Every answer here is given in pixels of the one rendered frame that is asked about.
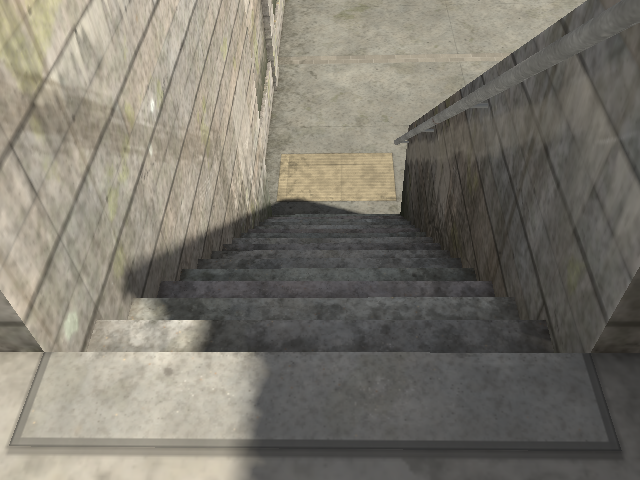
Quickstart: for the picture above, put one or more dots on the stairs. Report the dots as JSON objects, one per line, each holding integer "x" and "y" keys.
{"x": 326, "y": 283}

